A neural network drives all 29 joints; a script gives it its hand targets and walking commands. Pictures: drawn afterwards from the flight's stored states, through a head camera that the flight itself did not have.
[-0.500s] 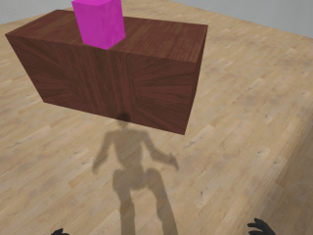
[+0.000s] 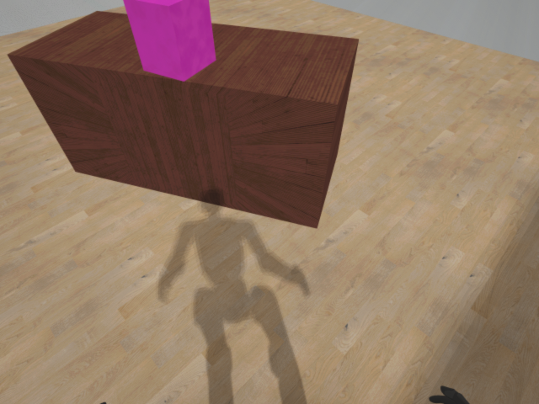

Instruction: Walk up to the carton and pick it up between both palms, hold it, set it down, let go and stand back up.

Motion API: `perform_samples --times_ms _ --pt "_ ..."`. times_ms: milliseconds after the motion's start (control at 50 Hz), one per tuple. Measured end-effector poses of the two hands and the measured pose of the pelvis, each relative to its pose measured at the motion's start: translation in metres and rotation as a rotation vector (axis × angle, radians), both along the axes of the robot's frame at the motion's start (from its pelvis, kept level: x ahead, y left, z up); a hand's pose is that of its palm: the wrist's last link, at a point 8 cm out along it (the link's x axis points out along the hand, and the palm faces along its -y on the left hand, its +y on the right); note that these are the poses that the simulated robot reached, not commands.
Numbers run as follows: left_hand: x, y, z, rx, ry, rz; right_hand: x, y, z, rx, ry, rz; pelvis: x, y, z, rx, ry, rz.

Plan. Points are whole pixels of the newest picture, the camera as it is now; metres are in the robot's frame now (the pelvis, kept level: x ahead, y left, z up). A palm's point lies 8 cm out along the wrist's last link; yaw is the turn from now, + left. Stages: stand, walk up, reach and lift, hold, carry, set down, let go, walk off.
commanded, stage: stand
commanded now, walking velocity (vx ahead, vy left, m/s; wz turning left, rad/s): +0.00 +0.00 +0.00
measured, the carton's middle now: (173, 32) +1.37 +0.33 +0.03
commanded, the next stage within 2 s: walk up in 0.06 s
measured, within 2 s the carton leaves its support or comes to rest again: neither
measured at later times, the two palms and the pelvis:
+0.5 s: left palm out of the picture +0.07 +0.35 -0.07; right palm out of the picture +0.14 -0.29 -0.08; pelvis +0.02 +0.02 +0.01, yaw -1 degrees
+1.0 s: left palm (20, 343) +0.27 +0.43 -0.08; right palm (430, 390) +0.18 -0.23 -0.08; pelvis +0.16 +0.10 +0.01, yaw -5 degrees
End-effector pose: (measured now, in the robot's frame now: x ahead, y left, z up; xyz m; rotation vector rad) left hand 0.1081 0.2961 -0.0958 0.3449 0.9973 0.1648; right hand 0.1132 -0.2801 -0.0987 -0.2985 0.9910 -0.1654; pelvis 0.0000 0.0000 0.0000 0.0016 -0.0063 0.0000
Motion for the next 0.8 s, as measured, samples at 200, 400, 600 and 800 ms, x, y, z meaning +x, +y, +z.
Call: perform_samples --times_ms 200,400,600,800 --pt "-0.007 0.003 -0.001 -0.002 0.020 0.005 -0.007 0.001 0.000 -0.003 0.022 -0.006 -0.004 0.002 0.002 -0.003 0.006 0.000" --pt "-0.023 0.027 0.013 0.061 0.060 -0.008 0.003 -0.013 0.007 0.015 0.005 -0.017 0.006 0.005 0.006 -0.002 0.014 -0.010" --pt "-0.024 0.098 0.025 0.148 0.147 -0.011 0.057 0.013 0.018 0.005 -0.060 -0.014 0.042 0.052 0.005 -0.016 0.003 -0.027" --pt "0.069 0.142 0.013 0.096 0.085 -0.051 0.035 0.052 0.027 -0.058 0.091 -0.086 0.097 0.100 0.010 -0.038 -0.005 -0.046"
